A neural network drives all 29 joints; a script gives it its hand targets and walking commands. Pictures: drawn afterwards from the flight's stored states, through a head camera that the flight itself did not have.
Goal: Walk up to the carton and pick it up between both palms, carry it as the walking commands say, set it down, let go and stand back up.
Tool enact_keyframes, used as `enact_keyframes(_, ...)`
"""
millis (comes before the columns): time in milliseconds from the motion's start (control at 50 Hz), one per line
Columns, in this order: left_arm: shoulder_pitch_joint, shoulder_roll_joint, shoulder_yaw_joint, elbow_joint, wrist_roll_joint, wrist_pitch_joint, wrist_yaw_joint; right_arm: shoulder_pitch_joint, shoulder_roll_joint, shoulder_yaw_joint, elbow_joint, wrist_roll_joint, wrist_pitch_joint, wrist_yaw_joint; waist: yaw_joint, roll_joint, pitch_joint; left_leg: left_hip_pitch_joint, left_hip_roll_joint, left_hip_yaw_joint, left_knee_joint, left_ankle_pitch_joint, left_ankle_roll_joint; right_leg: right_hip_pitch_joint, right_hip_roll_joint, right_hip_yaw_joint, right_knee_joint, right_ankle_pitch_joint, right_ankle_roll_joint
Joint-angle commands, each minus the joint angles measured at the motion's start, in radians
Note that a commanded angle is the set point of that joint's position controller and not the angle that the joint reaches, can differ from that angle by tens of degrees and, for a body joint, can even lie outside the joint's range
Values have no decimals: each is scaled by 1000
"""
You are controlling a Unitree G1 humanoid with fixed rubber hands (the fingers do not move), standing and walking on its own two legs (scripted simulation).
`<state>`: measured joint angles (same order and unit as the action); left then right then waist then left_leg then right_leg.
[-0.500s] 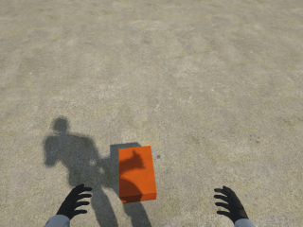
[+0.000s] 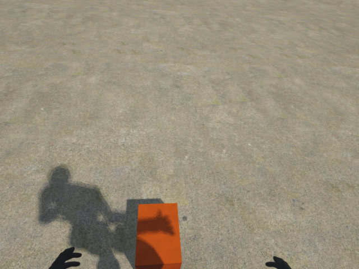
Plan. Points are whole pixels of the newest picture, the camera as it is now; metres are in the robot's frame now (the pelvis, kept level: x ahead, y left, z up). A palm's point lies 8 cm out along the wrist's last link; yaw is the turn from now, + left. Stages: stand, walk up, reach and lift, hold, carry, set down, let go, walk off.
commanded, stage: stand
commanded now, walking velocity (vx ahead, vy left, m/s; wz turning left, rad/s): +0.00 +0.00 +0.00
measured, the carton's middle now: (158, 237) +0.46 +0.08 -0.68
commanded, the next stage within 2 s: none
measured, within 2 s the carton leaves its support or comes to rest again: neither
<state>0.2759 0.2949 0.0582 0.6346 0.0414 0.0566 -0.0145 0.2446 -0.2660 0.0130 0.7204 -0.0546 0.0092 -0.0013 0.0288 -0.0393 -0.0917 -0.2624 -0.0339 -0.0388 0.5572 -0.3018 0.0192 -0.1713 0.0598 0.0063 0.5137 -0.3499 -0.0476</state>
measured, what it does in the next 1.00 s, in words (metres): shifts its weight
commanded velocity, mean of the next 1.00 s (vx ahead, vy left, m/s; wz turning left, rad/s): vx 0.00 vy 0.00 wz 0.00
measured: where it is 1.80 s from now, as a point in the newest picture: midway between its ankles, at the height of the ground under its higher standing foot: outside the picture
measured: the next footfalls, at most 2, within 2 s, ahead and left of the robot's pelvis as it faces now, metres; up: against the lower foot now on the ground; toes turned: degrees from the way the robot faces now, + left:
none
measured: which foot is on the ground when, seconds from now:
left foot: down 0.00-1.00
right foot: down 0.00-1.00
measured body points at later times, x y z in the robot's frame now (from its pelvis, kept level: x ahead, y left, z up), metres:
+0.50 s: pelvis -0.01 +0.03 +0.01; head -0.07 +0.05 +0.45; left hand +0.08 +0.32 -0.11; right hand +0.08 -0.26 -0.10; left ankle +0.00 +0.11 -0.73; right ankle -0.05 -0.09 -0.73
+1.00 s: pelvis -0.06 +0.04 +0.01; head -0.12 +0.05 +0.46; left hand -0.01 +0.33 -0.13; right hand +0.01 -0.27 -0.11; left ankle +0.00 +0.11 -0.73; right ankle -0.05 -0.09 -0.73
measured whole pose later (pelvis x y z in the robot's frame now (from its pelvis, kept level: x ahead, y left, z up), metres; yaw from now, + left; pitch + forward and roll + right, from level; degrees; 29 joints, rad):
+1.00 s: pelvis -0.06 +0.04 +0.01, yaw -1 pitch -4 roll +0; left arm 0.31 0.35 0.00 1.00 0.02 -0.03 0.01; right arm 0.20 -0.33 0.00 1.10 -0.02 -0.02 0.01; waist 0.01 -0.03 -0.07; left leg -0.18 -0.07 0.00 0.39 -0.13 0.06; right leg -0.13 0.01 0.04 0.41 -0.21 0.01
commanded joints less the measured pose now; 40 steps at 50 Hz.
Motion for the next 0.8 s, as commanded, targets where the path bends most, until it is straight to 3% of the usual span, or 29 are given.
enact_keyframes(0, -91, 113, 23, -49, -14, -87, 5, -80, -227, -92, -35, -1, -72, -21, -41, 79, 45, 26, 124, -118, -123, 277, 21, -58, -118, 149, -102, 234, 15)
enact_keyframes(20, -95, 146, 37, -44, -6, -87, 8, -102, -213, -87, -31, 8, -69, -13, -29, -4, 96, 14, 129, -134, -87, 320, 36, -86, -131, 130, -106, 304, 23)
enact_keyframes(40, -71, 146, 39, -35, -13, -92, 13, -56, -223, -101, -12, 11, -63, -17, -30, 86, 3, 58, 131, -117, -110, 366, 19, -11, -135, 123, -89, 318, 25)
enact_keyframes(80, -73, 157, 39, -9, -17, -91, 21, -95, -227, -98, -8, 17, -62, -29, -31, 66, 51, 76, 127, -126, -108, 468, 20, -34, -135, 113, -69, 405, 29)
enact_keyframes(120, -2, 193, 40, 20, -15, -89, 35, -102, -230, -99, 14, 30, -67, -22, -4, -11, -4, 122, 140, -118, -78, 518, 25, 13, -136, 100, -62, 510, 40)
enact_keyframes(140, -32, 179, 39, 30, -19, -93, 25, -68, -228, -100, 39, 23, -67, -29, -35, 1, -40, 155, 129, -100, -101, 555, 15, 19, -118, 98, -40, 472, 33)
enact_keyframes(160, -19, 196, 36, 44, -17, -90, 29, -70, -225, -96, 48, 18, -63, -30, -21, -7, -10, 157, 122, -111, -97, 585, 30, -2, -121, 89, -50, 513, 40)
enact_keyframes(200, -30, 197, 36, 48, -15, -88, 39, -121, -209, -93, 37, 18, -61, -22, -14, 133, -14, 125, 115, -127, -132, 491, 24, 24, -126, 102, -63, 398, 41)
enact_keyframes(220, -15, 202, 34, 60, -13, -93, 40, -133, -195, -81, 50, 21, -55, -22, 2, 43, 22, 106, 116, -118, -133, 484, 32, 8, -140, 86, -61, 419, 43)
enact_keyframes(240, 17, 177, 25, 90, -20, -91, 42, -75, -233, -92, 75, 28, -67, -18, -32, 107, -11, 135, 120, -125, -113, 433, 27, 28, -132, 119, -100, 370, 40)
enact_keyframes(280, -30, 183, 19, 83, -17, -93, 35, -100, -241, -87, 91, 20, -55, -27, -13, 34, 57, 96, 108, -136, -143, 354, 22, -15, -127, 117, -119, 311, 39)
enact_keyframes(320, -70, 203, 22, 91, -15, -94, 40, -153, -218, -84, 90, 16, -63, -17, -15, 93, 104, 87, 126, -160, -170, 333, 31, -55, -117, 102, -100, 260, 29)
enact_keyframes(340, -44, 205, 20, 111, -9, -91, 35, -118, -263, -92, 98, 17, -54, -19, -32, 61, 85, 68, 133, -160, -188, 306, 33, -26, -128, 94, -105, 236, 33)
enact_keyframes(360, 4, 211, 17, 125, -16, -97, 30, -105, -261, -91, 124, 20, -65, -20, -10, 78, 80, 89, 138, -166, -187, 252, 39, -22, -129, 126, -136, 202, 19)
enact_keyframes(380, -37, 210, 20, 136, -3, -97, 34, -138, -267, -99, 128, 20, -67, -13, -35, 41, 85, 76, 150, -197, -220, 190, 36, -37, -132, 114, -139, 159, 19)
enact_keyframes(420, -18, 209, 12, 150, -12, -97, 38, -136, -265, -89, 149, 22, -62, -22, -12, 114, 84, 94, 149, -181, -229, 184, 42, -42, -136, 126, -139, 175, 28)
enact_keyframes(440, -34, 194, -5, 155, -13, -100, 37, -136, -269, -93, 152, 25, -62, -24, -45, 106, 68, 88, 124, -181, -231, 149, 29, -24, -135, 116, -159, 150, 20)
enact_keyframes(460, -45, 225, 5, 173, -14, -106, 36, -114, -263, -87, 175, 36, -67, -22, -39, 6, 89, 82, 127, -172, -248, 140, 26, -25, -133, 130, -160, 150, 16)
enact_keyframes(480, -91, 164, -11, 145, -18, -113, 31, -94, -276, -86, 183, 31, -59, -17, -46, 60, 85, 86, 126, -164, -235, 193, 24, -30, -145, 123, -158, 168, 26)
enact_keyframes(520, -56, 204, -13, 163, -23, -121, 28, -139, -259, -81, 185, 22, -62, -18, -21, -1, 119, 81, 138, -165, -241, 236, 34, -57, -137, 111, -160, 169, 33)
enact_keyframes(540, 8, 179, -15, 198, -35, -122, 31, -118, -236, -72, 203, 22, -73, -17, -13, 88, 67, 82, 155, -216, -252, 235, 26, -9, -134, 130, -137, 153, 17)
enact_keyframes(560, -28, 209, -12, 205, -13, -110, 32, -117, -260, -80, 216, 32, -72, -8, -10, 0, 120, 55, 128, -190, -257, 173, 20, -12, -130, 113, -166, 129, 20)
enact_keyframes(600, -44, 232, -10, 200, -12, -118, 29, -149, -263, -72, 221, 28, -77, -6, -17, 49, 70, 77, 113, -165, -265, 87, 14, 2, -139, 143, -175, 135, 19)
enact_keyframes(620, -44, 226, -11, 223, -15, -113, 36, -134, -280, -79, 226, 28, -75, 1, -45, 68, 109, 80, 119, -198, -289, -1, 16, -48, -126, 142, -171, 74, 17)
enact_keyframes(660, -57, 224, -8, 222, -9, -108, 30, -179, -267, -75, 232, 20, -67, -3, -8, 38, 113, 45, 121, -199, -319, -59, 19, -27, -113, 114, -155, 86, 23)
enact_keyframes(680, -41, 232, -7, 234, -16, -110, 36, -193, -247, -72, 231, 24, -74, -1, -11, 70, 153, 32, 116, -184, -303, -15, 29, -66, -135, 128, -182, 89, 17)
enact_keyframes(720, -38, 235, -13, 247, -11, -115, 31, -133, -279, -71, 270, 34, -71, 3, -28, 5, 113, 86, 107, -162, -280, 78, 23, -36, -147, 154, -201, 109, 13)
enact_keyframes(760, -29, 250, -5, 246, -21, -120, 31, -116, -269, -72, 281, 36, -61, -7, -32, 68, 121, 90, 111, -149, -270, 117, 19, -42, -144, 151, -212, 120, 23)
enact_keyframes(780, -35, 260, -13, 276, -29, -107, 34, -108, -269, -64, 283, 50, -65, -4, -43, 21, 123, 88, 115, -144, -254, 108, 30, -63, -147, 175, -231, 126, 13)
